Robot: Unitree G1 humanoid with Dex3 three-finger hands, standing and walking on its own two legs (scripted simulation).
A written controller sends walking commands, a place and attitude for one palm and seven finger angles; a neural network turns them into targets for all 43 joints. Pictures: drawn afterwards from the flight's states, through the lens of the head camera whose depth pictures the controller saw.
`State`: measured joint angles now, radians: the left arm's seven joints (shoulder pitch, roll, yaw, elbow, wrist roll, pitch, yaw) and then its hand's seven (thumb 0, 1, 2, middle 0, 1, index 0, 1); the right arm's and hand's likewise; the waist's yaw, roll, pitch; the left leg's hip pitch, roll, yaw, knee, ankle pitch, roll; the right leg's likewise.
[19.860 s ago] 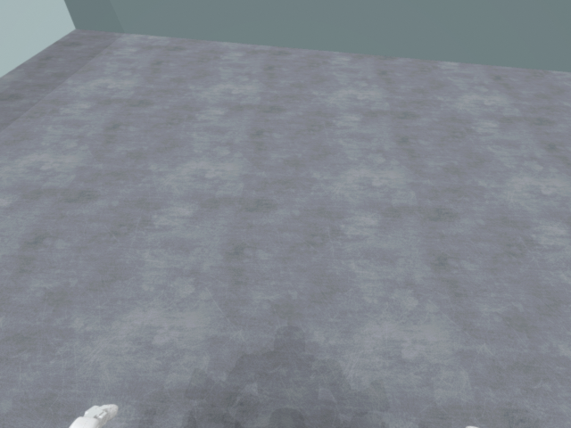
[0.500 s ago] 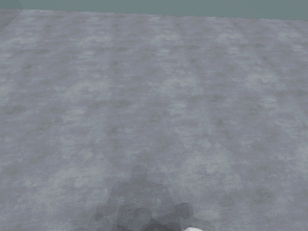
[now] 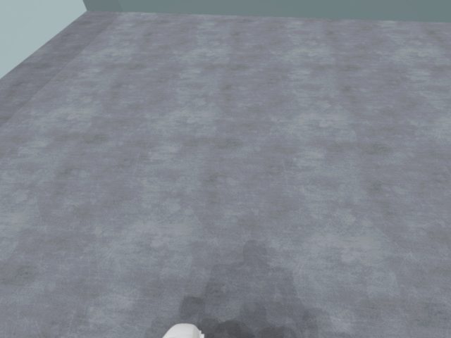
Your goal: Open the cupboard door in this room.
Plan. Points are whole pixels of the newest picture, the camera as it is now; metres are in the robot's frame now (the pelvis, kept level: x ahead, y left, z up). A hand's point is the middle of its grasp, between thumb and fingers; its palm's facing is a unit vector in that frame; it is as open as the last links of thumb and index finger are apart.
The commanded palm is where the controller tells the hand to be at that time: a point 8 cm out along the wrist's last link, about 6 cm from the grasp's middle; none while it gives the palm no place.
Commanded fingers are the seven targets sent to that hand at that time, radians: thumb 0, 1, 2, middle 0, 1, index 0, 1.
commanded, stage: turn or walk to find it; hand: left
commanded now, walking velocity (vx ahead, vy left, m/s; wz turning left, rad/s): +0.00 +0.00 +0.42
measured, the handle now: out of the picture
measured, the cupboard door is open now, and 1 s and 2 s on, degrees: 0 0 0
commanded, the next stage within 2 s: stand and wait in 0.54 s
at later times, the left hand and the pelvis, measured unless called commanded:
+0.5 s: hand out of the picture +0.00 +0.29 -0.17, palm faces +0.24 -0.94 -0.22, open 7.4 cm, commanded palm none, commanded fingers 0.00 0.90 0.90 -0.20 -0.30 -0.20 -0.30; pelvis -0.03 +0.07 +0.00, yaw +11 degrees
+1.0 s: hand out of the picture -0.04 +0.21 -0.15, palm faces +0.42 -0.87 -0.27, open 7.4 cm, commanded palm none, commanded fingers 0.00 0.90 0.90 -0.20 -0.30 -0.20 -0.30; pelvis -0.04 +0.00 +0.00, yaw +26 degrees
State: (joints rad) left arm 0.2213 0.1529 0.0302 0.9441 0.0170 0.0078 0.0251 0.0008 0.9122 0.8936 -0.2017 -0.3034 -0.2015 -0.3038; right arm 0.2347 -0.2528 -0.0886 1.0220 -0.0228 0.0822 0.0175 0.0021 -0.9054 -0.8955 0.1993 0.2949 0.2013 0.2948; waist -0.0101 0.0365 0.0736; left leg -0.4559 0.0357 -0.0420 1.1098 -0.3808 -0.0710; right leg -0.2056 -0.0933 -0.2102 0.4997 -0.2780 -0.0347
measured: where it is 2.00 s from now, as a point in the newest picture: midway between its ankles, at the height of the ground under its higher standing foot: outside the picture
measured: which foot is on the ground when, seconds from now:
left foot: up 0.00-0.18, down 0.20-0.76, up 0.78-1.00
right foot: down 0.00-0.20, up 0.22-0.74, down 0.76-1.00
